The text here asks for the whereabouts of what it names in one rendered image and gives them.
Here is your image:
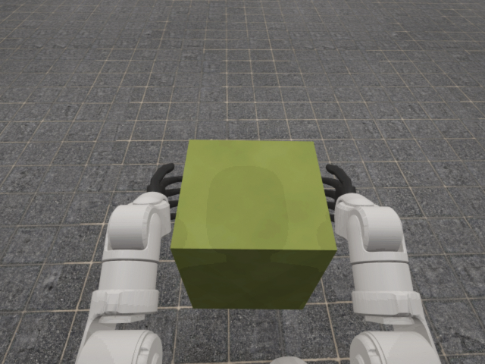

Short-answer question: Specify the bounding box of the robot right upper arm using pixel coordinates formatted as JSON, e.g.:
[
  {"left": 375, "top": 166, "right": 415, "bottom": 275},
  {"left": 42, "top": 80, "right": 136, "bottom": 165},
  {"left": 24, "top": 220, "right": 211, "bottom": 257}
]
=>
[{"left": 349, "top": 331, "right": 440, "bottom": 364}]

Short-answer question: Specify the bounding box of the robot left hand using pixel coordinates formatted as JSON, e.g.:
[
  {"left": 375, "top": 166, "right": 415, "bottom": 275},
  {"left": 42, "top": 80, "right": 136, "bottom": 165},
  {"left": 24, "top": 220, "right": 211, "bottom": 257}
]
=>
[{"left": 146, "top": 163, "right": 183, "bottom": 220}]

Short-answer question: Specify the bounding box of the robot left upper arm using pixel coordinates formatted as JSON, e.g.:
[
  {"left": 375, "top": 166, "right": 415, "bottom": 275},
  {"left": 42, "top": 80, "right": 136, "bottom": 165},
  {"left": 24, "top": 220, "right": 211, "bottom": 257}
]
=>
[{"left": 77, "top": 330, "right": 162, "bottom": 364}]

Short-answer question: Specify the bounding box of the robot right hand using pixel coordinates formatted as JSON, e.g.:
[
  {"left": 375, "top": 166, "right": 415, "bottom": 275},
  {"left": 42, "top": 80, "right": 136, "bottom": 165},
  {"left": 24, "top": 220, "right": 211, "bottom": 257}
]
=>
[{"left": 321, "top": 164, "right": 356, "bottom": 222}]

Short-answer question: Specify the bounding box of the robot right forearm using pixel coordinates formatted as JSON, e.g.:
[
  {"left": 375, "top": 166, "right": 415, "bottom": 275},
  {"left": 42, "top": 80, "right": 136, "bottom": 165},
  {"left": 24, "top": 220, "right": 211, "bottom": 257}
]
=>
[{"left": 334, "top": 193, "right": 441, "bottom": 364}]

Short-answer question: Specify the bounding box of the robot left forearm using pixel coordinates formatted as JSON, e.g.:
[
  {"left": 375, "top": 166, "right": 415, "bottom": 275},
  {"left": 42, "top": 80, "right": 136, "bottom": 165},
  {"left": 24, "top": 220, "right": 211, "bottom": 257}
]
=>
[{"left": 75, "top": 192, "right": 171, "bottom": 364}]

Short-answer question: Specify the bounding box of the carton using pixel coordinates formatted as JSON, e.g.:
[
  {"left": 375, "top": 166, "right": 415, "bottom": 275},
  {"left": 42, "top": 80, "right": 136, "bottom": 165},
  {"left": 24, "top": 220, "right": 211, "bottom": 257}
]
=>
[{"left": 171, "top": 140, "right": 337, "bottom": 309}]

